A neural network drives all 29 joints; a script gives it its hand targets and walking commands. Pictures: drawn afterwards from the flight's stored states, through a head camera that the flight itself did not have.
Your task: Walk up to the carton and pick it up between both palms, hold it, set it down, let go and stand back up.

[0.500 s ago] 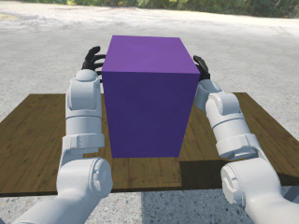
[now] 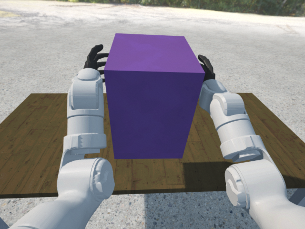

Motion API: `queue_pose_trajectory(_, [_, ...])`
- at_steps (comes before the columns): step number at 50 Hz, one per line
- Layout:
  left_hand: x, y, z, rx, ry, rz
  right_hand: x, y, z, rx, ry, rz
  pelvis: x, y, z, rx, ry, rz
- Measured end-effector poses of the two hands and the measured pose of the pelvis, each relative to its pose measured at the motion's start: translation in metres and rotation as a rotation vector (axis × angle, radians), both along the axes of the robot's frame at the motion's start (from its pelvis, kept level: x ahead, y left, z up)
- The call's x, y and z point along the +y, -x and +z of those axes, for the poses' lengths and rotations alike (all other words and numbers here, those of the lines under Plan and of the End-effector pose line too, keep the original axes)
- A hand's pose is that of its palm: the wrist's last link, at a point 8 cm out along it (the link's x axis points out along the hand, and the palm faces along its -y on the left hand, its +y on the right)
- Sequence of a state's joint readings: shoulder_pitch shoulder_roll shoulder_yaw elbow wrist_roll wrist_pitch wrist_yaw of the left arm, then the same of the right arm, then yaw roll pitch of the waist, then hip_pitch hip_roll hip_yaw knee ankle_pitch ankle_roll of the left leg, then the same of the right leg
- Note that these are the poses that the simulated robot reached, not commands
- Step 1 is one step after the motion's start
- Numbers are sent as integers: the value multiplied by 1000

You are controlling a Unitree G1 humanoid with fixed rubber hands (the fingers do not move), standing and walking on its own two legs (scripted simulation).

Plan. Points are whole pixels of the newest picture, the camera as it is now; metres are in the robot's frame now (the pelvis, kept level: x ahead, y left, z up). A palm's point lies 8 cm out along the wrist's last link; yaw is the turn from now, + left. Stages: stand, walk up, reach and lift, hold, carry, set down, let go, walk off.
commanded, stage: hold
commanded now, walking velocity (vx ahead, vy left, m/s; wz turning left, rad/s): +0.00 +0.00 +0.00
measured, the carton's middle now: (149, 97) +0.38 -0.01 +0.23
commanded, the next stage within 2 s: set down in 0.88 s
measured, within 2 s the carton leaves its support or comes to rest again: neither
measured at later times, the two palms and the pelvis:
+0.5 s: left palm (95, 77) +0.38 +0.13 +0.29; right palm (206, 86) +0.36 -0.15 +0.27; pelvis +0.01 +0.00 +0.00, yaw +0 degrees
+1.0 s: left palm (92, 74) +0.37 +0.13 +0.30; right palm (205, 85) +0.36 -0.15 +0.27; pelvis +0.00 +0.00 +0.00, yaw +0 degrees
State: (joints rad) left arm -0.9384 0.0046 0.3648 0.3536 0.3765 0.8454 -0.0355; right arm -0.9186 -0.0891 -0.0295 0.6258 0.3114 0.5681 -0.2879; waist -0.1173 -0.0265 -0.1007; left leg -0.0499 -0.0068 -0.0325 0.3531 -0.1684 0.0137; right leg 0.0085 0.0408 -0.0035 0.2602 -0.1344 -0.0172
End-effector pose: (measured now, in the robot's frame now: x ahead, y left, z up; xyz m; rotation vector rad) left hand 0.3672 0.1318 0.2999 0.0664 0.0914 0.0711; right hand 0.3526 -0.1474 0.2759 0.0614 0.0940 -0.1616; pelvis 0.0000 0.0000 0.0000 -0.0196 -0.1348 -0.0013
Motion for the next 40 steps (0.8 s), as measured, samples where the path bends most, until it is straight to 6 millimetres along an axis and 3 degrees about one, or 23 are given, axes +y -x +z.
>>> queue_pose_trajectory(22, [-5,-9,-6,18,-14,0,-5,-8,-7,18,-7,0,0,-9,0,-4,0,0])
queue_pose_trajectory(40, [-2,-2,-7,10,-2,0,-2,-3,-4,8,-14,6,-2,-5,0,-1,0,8])
